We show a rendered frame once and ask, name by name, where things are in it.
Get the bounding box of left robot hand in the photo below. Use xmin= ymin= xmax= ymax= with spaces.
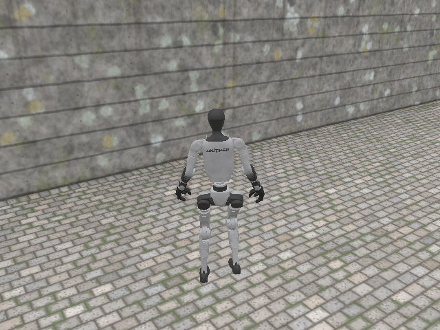
xmin=175 ymin=187 xmax=191 ymax=201

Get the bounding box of right robot shin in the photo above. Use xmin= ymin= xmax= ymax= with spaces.
xmin=228 ymin=218 xmax=239 ymax=265

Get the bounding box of robot left upper arm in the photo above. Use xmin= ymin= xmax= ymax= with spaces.
xmin=185 ymin=139 xmax=204 ymax=177

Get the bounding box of robot right forearm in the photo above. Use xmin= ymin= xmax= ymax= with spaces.
xmin=246 ymin=164 xmax=261 ymax=190

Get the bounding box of right robot hand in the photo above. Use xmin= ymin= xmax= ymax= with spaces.
xmin=249 ymin=186 xmax=265 ymax=203

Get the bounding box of robot right upper arm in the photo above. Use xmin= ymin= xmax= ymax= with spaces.
xmin=232 ymin=137 xmax=253 ymax=175

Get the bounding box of robot left forearm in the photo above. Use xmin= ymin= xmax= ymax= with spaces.
xmin=177 ymin=167 xmax=191 ymax=190

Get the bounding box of robot right thigh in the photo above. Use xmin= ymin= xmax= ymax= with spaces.
xmin=225 ymin=190 xmax=243 ymax=230

